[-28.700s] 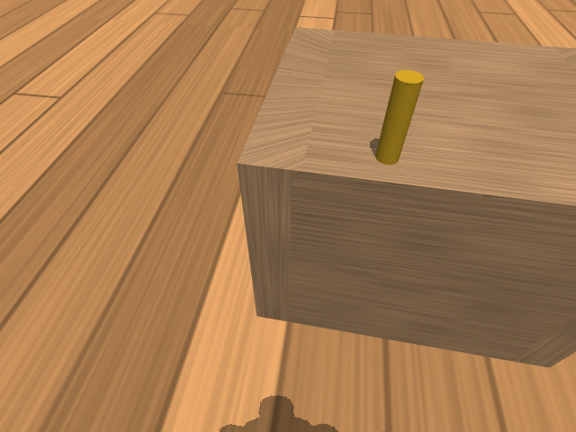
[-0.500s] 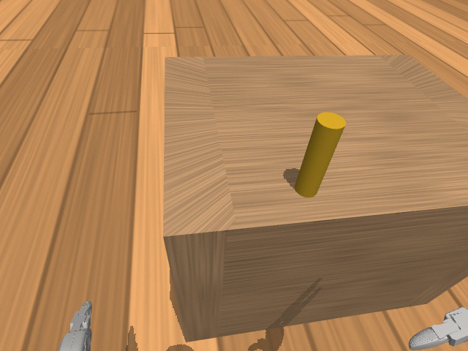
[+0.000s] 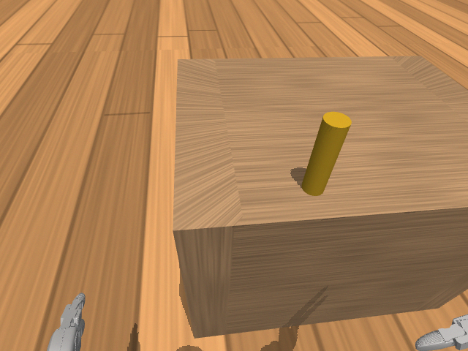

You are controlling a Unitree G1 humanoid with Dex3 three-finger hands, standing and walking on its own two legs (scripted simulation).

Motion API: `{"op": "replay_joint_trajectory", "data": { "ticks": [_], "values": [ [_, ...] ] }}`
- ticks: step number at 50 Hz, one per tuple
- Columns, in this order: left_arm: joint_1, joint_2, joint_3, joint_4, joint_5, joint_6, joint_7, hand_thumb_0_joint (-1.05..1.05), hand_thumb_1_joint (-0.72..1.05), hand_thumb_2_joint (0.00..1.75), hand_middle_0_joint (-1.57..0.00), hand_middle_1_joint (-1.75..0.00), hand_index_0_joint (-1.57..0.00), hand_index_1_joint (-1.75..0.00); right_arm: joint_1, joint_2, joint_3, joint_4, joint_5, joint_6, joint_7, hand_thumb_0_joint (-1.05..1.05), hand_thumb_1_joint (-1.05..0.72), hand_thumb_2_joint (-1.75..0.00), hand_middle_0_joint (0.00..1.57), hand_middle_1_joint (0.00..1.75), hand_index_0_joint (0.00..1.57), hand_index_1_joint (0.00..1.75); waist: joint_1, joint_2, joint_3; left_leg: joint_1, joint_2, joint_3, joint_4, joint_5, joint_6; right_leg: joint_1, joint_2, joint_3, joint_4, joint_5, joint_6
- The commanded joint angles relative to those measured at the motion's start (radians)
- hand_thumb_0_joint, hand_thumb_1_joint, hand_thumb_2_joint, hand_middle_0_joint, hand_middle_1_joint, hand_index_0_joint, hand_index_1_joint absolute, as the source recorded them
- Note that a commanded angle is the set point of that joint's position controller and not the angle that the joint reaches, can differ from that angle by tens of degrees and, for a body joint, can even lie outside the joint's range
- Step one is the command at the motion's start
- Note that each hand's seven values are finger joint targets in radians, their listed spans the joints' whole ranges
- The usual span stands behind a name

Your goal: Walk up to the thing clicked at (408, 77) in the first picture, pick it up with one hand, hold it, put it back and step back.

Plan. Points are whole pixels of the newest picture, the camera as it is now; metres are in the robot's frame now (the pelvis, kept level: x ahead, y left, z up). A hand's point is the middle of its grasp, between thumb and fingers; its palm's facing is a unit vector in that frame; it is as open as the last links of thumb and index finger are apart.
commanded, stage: home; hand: right
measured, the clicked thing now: (323, 157) +0.48 -0.20 +0.08
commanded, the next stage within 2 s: none
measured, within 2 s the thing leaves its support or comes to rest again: neither
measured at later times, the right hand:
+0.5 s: hand (328, 334) +0.19 -0.18 -0.10, palm faces +0.02 +0.98 -0.20, open 17.6 cm
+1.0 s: hand (339, 333) +0.20 -0.20 -0.12, palm faces -0.06 +0.95 -0.30, open 17.7 cm
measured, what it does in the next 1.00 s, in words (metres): stands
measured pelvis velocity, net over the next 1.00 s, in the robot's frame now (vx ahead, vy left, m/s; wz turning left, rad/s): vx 0.03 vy -0.01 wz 0.02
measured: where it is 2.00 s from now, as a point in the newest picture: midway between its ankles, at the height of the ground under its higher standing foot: outside the picture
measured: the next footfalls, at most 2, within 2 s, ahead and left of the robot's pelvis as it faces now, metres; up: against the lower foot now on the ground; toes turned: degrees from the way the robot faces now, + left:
none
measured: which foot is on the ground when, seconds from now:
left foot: down 0.00-1.00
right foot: down 0.00-1.00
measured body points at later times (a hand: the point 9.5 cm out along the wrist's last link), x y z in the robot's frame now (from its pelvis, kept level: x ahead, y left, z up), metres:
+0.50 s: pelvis +0.02 -0.01 +0.00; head +0.05 -0.01 +0.45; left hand +0.18 +0.22 -0.08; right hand +0.19 -0.23 -0.08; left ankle +0.06 +0.14 -0.73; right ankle -0.02 -0.16 -0.73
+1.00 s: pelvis +0.03 -0.01 +0.00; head +0.05 -0.01 +0.45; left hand +0.15 +0.24 -0.12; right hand +0.20 -0.25 -0.10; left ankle +0.06 +0.14 -0.73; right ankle -0.02 -0.16 -0.73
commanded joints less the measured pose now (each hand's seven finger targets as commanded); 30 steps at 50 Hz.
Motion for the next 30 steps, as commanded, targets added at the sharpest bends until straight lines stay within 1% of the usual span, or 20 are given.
{"op": "replay_joint_trajectory", "data": {
  "ticks": [1,2,3,5,6,7,8,10,13,15,16,17,18,19,21,24,26,27,28,30],
  "values": [
    [-0.128,-0.041,-0.125,-0.153,-0.014,-0.07,-0.014,0.0,0.12,0.6,-0.15,-0.21,-0.15,-0.21,-0.013,-0.055,0.071,-0.104,0.01,-0.051,0.007,0.0,0.61,-0.02,0.05,0.04,0.05,0.04,-0.015,0.012,0.052,0.11,-0.036,0.071,-0.133,-0.141,0.017,-0.199,0.045,-0.11,-0.144,-0.02,-0.057],
    [-0.172,-0.044,-0.142,-0.155,-0.013,-0.074,-0.015,0.0,0.2,0.63,-0.15,-0.22,-0.15,-0.22,-0.037,-0.044,0.102,-0.095,0.007,-0.047,0.012,0.0,0.61,-0.01,0.05,0.04,0.05,0.04,-0.009,0.007,0.051,0.104,-0.037,0.069,-0.135,-0.145,0.015,-0.2,0.045,-0.112,-0.147,-0.032,-0.057],
    [-0.165,-0.031,-0.136,-0.139,-0.009,-0.075,-0.012,0.0,0.28,0.61,-0.15,-0.21,-0.15,-0.21,-0.041,-0.054,0.102,-0.091,0.002,-0.042,0.012,0.0,0.61,-0.02,0.05,0.04,0.05,0.04,-0.004,-0.005,0.02,0.106,-0.036,0.066,-0.128,-0.129,0.015,-0.182,0.045,-0.113,-0.148,-0.017,-0.056],
    [-0.111,-0.004,-0.124,-0.039,-0.007,-0.066,-0.014,0.0,0.43,0.63,-0.15,-0.22,-0.15,-0.22,-0.023,-0.028,0.161,-0.044,0.003,-0.033,0.016,0.0,0.6,-0.03,0.05,0.04,0.05,0.04,0.01,-0.01,0.043,0.081,-0.042,0.071,-0.119,-0.12,0.016,-0.192,0.045,-0.109,-0.151,-0.021,-0.057],
    [-0.1,0.058,-0.064,-0.031,-0.005,-0.068,-0.006,0.0,0.45,0.64,-0.15,-0.22,-0.15,-0.22,-0.009,-0.055,0.14,-0.032,-0.003,-0.026,0.012,0.0,0.6,-0.03,0.05,0.04,0.05,0.04,0.019,-0.026,0.007,0.088,-0.042,0.072,-0.106,-0.083,0.018,-0.17,0.043,-0.107,-0.15,0.009,-0.052],
    [-0.108,0.094,-0.042,-0.018,-0.003,-0.07,-0.002,0.0,0.48,0.66,-0.16,-0.23,-0.16,-0.23,-0.002,-0.044,0.153,-0.013,-0.001,-0.019,0.011,0.0,0.58,-0.04,0.05,0.05,0.05,0.05,0.022,0.001,-0.007,0.091,-0.046,0.076,-0.1,-0.051,0.018,-0.168,0.04,-0.102,-0.143,0.039,-0.051],
    [-0.126,0.142,-0.001,-0.033,0.0,-0.072,0.003,0.0,0.5,0.67,-0.16,-0.23,-0.16,-0.23,-0.008,-0.074,0.133,0.002,-0.008,-0.013,0.007,0.0,0.57,-0.04,0.05,0.05,0.05,0.05,0.034,-0.002,-0.049,0.1,-0.045,0.077,-0.091,-0.022,0.017,-0.145,0.041,-0.1,-0.135,0.063,-0.049],
    [-0.132,0.171,0.025,-0.026,0.005,-0.074,0.008,0.0,0.64,0.75,-0.17,-0.25,-0.17,-0.25,-0.031,-0.064,0.147,0.059,-0.016,0.003,0.004,0.0,0.57,-0.04,0.05,0.05,0.05,0.05,0.047,0.042,-0.065,0.11,-0.044,0.079,-0.091,0.006,0.013,-0.135,0.04,-0.095,-0.129,0.083,-0.052],
    [-0.224,0.153,0.013,-0.062,0.009,-0.082,0.022,0.0,0.84,0.87,-0.19,-0.29,-0.19,-0.29,-0.119,-0.05,0.175,0.13,-0.034,0.024,-0.012,0.0,0.57,-0.05,0.05,0.05,0.05,0.05,0.049,0.065,-0.12,0.131,-0.036,0.072,-0.093,0.04,0.011,-0.106,0.044,-0.088,-0.111,0.118,-0.054],
    [-0.232,0.101,-0.036,-0.061,0.01,-0.078,0.024,0.0,0.89,0.9,-0.2,-0.3,-0.2,-0.3,-0.156,-0.003,0.24,0.202,-0.04,0.04,-0.015,0.0,0.58,-0.04,0.05,0.05,0.05,0.05,0.059,0.072,-0.124,0.133,-0.034,0.066,-0.088,0.066,0.009,-0.109,0.044,-0.089,-0.101,0.141,-0.054],
    [-0.233,0.061,-0.077,-0.051,0.009,-0.078,0.02,0.0,0.9,0.9,-0.2,-0.3,-0.2,-0.3,-0.163,0.019,0.272,0.235,-0.044,0.043,-0.015,0.0,0.59,-0.03,0.05,0.05,0.05,0.05,0.042,0.056,-0.113,0.137,-0.035,0.067,-0.081,0.064,0.014,-0.114,0.041,-0.089,-0.101,0.145,-0.049],
    [-0.227,0.008,-0.119,-0.028,0.006,-0.074,0.017,0.0,0.9,0.9,-0.2,-0.3,-0.2,-0.3,-0.176,0.055,0.318,0.298,-0.047,0.049,-0.013,0.0,0.59,-0.03,0.05,0.05,0.05,0.05,0.049,0.049,-0.104,0.127,-0.034,0.063,-0.078,0.066,0.014,-0.125,0.04,-0.094,-0.096,0.145,-0.048],
    [-0.214,-0.057,-0.175,-0.008,0.005,-0.069,0.011,0.0,0.9,0.9,-0.2,-0.3,-0.2,-0.3,-0.189,0.079,0.352,0.324,-0.05,0.051,-0.011,0.0,0.59,-0.03,0.05,0.05,0.05,0.05,0.035,0.033,-0.128,0.139,-0.034,0.062,-0.069,0.09,0.017,-0.124,0.039,-0.095,-0.09,0.179,-0.044],
    [-0.232,-0.039,-0.164,-0.023,0.005,-0.067,0.012,0.0,0.9,0.9,-0.2,-0.3,-0.2,-0.3,-0.214,0.084,0.366,0.361,-0.049,0.056,-0.013,0.0,0.61,-0.02,0.05,0.04,0.05,0.04,0.041,0.035,-0.138,0.14,-0.035,0.061,-0.066,0.093,0.019,-0.131,0.036,-0.097,-0.09,0.184,-0.042],
    [-0.212,-0.032,-0.164,-0.007,0.009,-0.056,0.013,0.0,0.9,0.9,-0.2,-0.3,-0.2,-0.3,-0.231,0.048,0.353,0.393,-0.056,0.067,-0.021,0.0,0.57,-0.04,0.05,0.05,0.05,0.05,0.033,-0.021,-0.171,0.158,-0.031,0.054,-0.061,0.127,0.022,-0.123,0.043,-0.106,-0.085,0.213,-0.037],
    [-0.175,0.056,-0.11,0.022,0.013,-0.036,0.015,0.0,0.9,0.9,-0.2,-0.3,-0.2,-0.3,-0.198,-0.01,0.328,0.464,-0.056,0.094,-0.031,0.0,0.55,-0.05,0.05,0.05,0.05,0.05,0.031,-0.052,-0.166,0.176,-0.031,0.053,-0.065,0.148,0.023,-0.129,0.044,-0.111,-0.092,0.229,-0.032],
    [-0.171,0.091,-0.079,0.028,0.015,-0.028,0.014,0.0,0.9,0.9,-0.2,-0.3,-0.2,-0.3,-0.202,-0.014,0.319,0.493,-0.052,0.11,-0.034,0.0,0.54,-0.06,0.05,0.05,0.05,0.05,0.034,-0.054,-0.175,0.188,-0.034,0.057,-0.064,0.184,0.024,-0.121,0.039,-0.11,-0.088,0.276,-0.026],
    [-0.161,0.119,-0.091,0.103,0.031,-0.02,0.009,0.0,0.9,0.9,-0.2,-0.3,-0.2,-0.3,-0.218,-0.042,0.235,0.423,-0.056,0.1,-0.061,0.0,0.59,-0.03,0.05,0.05,0.05,0.05,-0.004,-0.077,-0.179,0.199,-0.041,0.05,-0.054,0.181,0.029,-0.125,0.046,-0.114,-0.072,0.28,-0.022],
    [-0.171,0.1,-0.104,0.091,0.027,-0.013,0.007,0.0,0.9,0.9,-0.2,-0.3,-0.2,-0.3,-0.181,-0.003,0.286,0.482,-0.061,0.11,-0.06,0.0,0.56,-0.05,0.05,0.05,0.05,0.05,0.014,-0.058,-0.151,0.192,-0.044,0.05,-0.057,0.179,0.029,-0.132,0.044,-0.117,-0.074,0.279,-0.023],
    [-0.192,0.092,-0.107,0.073,0.023,-0.007,0.001,0.0,0.9,0.9,-0.2,-0.3,-0.2,-0.3,-0.215,0.011,0.31,0.443,-0.054,0.112,-0.064,0.0,0.57,-0.04,0.05,0.05,0.05,0.05,0.017,-0.043,-0.121,0.185,-0.05,0.056,-0.065,0.167,0.027,-0.145,0.039,-0.113,-0.086,0.264,-0.023]
  ]
}}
